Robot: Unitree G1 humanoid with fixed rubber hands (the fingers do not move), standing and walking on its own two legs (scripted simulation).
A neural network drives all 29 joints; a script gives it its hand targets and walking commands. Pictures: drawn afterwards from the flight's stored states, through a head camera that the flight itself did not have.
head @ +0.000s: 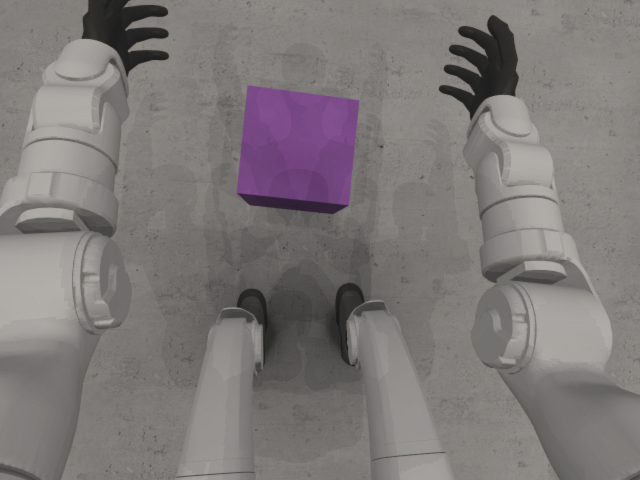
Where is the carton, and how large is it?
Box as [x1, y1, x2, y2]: [237, 85, 358, 213]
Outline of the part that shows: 247,85 237,193 249,204 327,213 333,213 348,205 358,100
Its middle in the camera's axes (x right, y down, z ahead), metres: -0.05 -0.18 +0.84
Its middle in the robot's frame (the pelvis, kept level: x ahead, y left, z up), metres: +0.53 -0.01 -0.53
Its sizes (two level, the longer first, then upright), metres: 0.210 0.200 0.250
